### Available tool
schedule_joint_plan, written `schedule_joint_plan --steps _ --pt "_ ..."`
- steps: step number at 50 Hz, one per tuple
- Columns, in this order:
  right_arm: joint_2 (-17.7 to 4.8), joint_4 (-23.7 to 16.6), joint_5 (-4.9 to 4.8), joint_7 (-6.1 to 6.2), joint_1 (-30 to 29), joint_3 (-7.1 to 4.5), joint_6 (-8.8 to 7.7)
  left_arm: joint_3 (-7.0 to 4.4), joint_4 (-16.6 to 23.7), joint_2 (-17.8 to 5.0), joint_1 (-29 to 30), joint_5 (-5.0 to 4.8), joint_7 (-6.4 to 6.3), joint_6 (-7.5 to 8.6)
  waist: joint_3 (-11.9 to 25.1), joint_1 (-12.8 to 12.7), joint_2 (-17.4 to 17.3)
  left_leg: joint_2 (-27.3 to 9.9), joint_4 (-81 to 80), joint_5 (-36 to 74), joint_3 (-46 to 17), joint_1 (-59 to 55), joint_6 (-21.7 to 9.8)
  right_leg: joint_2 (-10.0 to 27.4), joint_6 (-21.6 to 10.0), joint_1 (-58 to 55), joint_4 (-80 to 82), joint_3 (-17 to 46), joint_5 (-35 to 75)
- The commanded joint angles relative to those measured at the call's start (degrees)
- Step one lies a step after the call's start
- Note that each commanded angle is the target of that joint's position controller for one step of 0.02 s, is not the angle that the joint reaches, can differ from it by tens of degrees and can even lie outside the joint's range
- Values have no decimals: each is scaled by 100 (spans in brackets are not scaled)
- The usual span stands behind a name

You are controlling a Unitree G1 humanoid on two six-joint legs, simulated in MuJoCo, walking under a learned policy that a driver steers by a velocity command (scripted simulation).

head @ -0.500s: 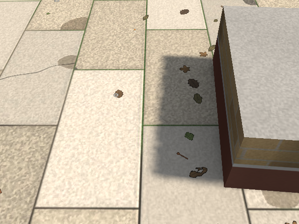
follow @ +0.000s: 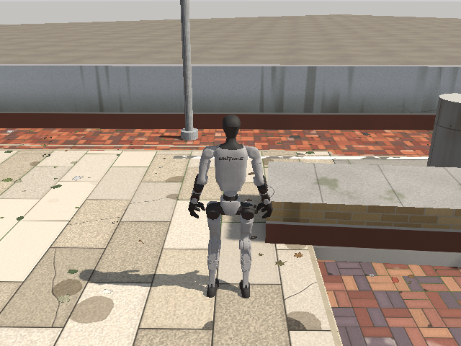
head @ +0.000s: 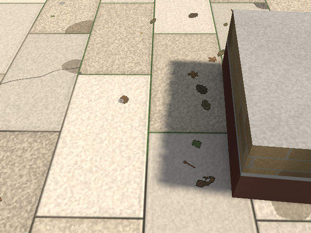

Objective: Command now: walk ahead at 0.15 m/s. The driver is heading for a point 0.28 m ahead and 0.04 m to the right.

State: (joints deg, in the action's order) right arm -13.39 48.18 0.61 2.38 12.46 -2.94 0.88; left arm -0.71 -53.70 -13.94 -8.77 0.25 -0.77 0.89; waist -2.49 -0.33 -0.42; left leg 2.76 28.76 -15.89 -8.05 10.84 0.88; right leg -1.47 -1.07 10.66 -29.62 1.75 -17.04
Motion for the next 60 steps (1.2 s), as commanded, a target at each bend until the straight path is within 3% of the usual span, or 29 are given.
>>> schedule_joint_plan --steps 1,3,4,7,10,11,12,13,14,15,16,17,18,21,26,30,33,34,35,36,38,40,43,45,48,49,51,54,60 --pt "-610 -108 -80 10 194 -169 -65 -229 62 -947 -251 -99 -40 29 253 -87 419 175 120 -1469 302 329 -187 410 -424 63 940 704 -2218" --pt "-453 -480 -257 -78 -495 -103 -297 -354 -12 -1384 -673 -167 -78 119 -538 -309 1254 33 1394 -1378 737 1822 -194 1872 -1267 -14 2189 2836 -4151" --pt "-608 -618 -300 -115 -866 -116 -426 -383 49 -1388 -627 -119 -108 205 -861 -422 1165 -387 2062 -1152 463 2360 -205 2326 -1531 96 2491 3425 -3603" --pt "-638 -536 -219 -240 -541 -141 -660 -331 302 -1088 -312 -146 -68 372 -290 -155 661 -818 2319 -716 428 2724 -256 2039 -1181 -508 2312 2623 -2115" --pt "-418 -409 -167 -303 -416 -71 -739 -367 401 -1238 -233 -242 -25 325 -7 -40 926 -493 860 -265 1050 919 -97 1258 -859 384 2203 1180 -1132" --pt "-451 -405 219 -476 -288 -77 -504 -484 193 -1373 -434 175 93 240 101 21 769 -153 337 -564 1441 454 -118 1014 -944 487 2119 893 -1476" --pt "-391 -289 190 -487 77 -93 -404 -518 223 -1334 -336 177 138 195 -2 225 630 -49 -62 95 1718 -240 -110 972 -940 943 1801 731 -1644" --pt "-476 -98 -267 -323 401 -159 -519 -383 384 -1112 -354 -301 68 225 -34 320 543 -100 54 539 1506 -778 -45 1060 -894 1411 1430 845 -1167" --pt "-638 96 -384 -238 1085 -227 -566 -289 322 -886 -413 -312 60 258 223 628 360 -217 -344 204 1221 -1391 -179 939 -758 1502 727 681 -659" --pt "-1105 188 -289 -164 1774 -342 -625 -147 430 -429 -285 -139 92 309 485 911 -615 -1282 -965 -341 -285 -2076 -495 456 -340 2090 -1376 108 -330" --pt "-1784 118 -102 -202 2021 -431 -674 -82 726 -138 -387 -37 56 458 831 675 -1648 -2546 -1459 -117 -2869 -2667 -1333 -169 -104 3388 -3055 -18 -1475" --pt "-1605 177 -20 -256 1786 -396 -736 -169 753 -552 -413 -241 46 544 629 521 -1211 -2913 -1775 -650 -3507 -2233 -1913 150 -118 3869 -3992 351 -1559" --pt "-1171 48 -50 -287 1234 -271 -771 -240 804 -901 -177 -310 70 564 73 375 -725 -2619 -1682 -388 -2618 -1846 -1719 514 -205 4100 -4149 350 -1033" --pt "-759 -113 -35 -307 436 -86 -672 -301 677 -887 -125 -70 119 444 -154 86 -617 -1685 -1738 2330 -551 -840 -1101 814 -53 3165 -3339 79 24" --pt "-897 116 -6 -122 602 -69 -525 -106 879 -275 351 -15 154 299 123 83 -481 -1158 -1580 4172 709 -262 -992 401 212 1883 -1248 -388 1164" --pt "-989 334 -98 -107 690 -91 -476 -143 923 -497 558 -28 169 241 299 101 -612 -1415 -1288 4118 538 -540 -977 261 67 1334 -415 -214 1643" --pt "-944 382 -147 -98 466 -100 -422 -273 681 -799 12 96 158 284 512 -234 -380 -1234 -491 3894 475 -744 -763 123 -240 495 400 -252 2112" --pt "-908 410 -56 -105 678 -88 -427 -358 628 -1088 -215 137 105 305 758 -247 -29 -889 102 3397 608 -529 -542 428 -387 -241 481 17 3758" --pt "-612 448 99 -131 1225 8 -465 -403 602 -1370 -523 206 65 279 1492 -52 713 -490 1148 1428 724 435 -259 1298 -956 -1812 -117 845 5818" --pt "-227 624 37 -140 1614 138 -417 -293 486 -940 -763 232 67 203 2182 -105 1368 -134 2430 -1612 596 971 41 2242 -1852 -2268 208 1973 5813" --pt "-737 491 -163 -110 868 -10 -233 -188 491 -645 -216 7 107 182 1287 -83 728 -346 3275 -2398 287 1462 193 2025 -1661 -1096 913 2001 3075" --pt "-672 481 -113 16 607 -33 -33 -164 582 -618 449 54 69 179 669 125 552 -612 2765 -1875 325 1288 270 1663 -1260 59 1343 1511 1546" --pt "-452 601 -49 91 709 27 37 -193 564 -669 722 150 -3 86 586 285 822 -536 1404 -1178 586 315 281 1242 -1013 904 1546 951 822" --pt "-395 775 -22 44 891 32 21 -201 502 -691 726 53 -40 42 739 415 712 -416 376 117 804 -371 166 1085 -891 1086 1458 689 227" --pt "-739 646 119 23 553 4 68 -131 275 -514 321 53 -5 56 275 194 186 -905 -622 256 271 -412 -256 676 -177 1486 1208 394 -1239" --pt "-958 716 32 10 309 -39 34 -146 326 -438 283 64 -10 35 20 -90 -590 -842 -779 -1160 246 794 -453 308 31 699 1033 -67 -620" --pt "-639 720 41 -12 0 33 -123 -173 214 -530 269 99 -51 40 -90 -110 -615 -741 -1089 -1325 276 1274 -302 282 50 4 575 -98 230" --pt "-621 833 -10 -37 114 30 -276 -184 18 -547 84 58 -73 45 88 -49 -309 -641 -814 -78 418 731 -169 343 -107 41 458 -45 992" --pt "-563 1048 -38 -44 386 60 -245 -180 -211 -490 47 -10 -59 18 287 50 -73 -563 -585 893 520 306 -251 350 -87 -73 279 -81 1697"
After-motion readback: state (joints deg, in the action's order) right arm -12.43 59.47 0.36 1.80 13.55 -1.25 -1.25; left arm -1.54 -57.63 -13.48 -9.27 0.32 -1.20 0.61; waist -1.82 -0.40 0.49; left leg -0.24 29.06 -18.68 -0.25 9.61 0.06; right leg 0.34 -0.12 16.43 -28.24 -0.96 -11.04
